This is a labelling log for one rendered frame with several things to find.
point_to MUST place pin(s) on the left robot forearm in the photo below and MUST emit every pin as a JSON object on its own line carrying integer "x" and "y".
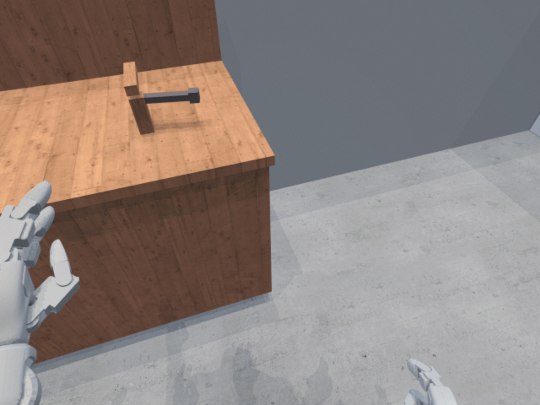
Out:
{"x": 19, "y": 385}

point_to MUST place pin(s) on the tap lever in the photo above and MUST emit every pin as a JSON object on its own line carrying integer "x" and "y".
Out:
{"x": 192, "y": 95}

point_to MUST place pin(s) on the left robot hand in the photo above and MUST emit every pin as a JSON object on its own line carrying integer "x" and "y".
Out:
{"x": 21, "y": 230}

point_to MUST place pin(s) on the right robot hand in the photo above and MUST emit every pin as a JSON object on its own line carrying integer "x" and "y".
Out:
{"x": 430, "y": 380}

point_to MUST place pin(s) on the counter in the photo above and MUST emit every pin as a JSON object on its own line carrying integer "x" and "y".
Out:
{"x": 163, "y": 209}

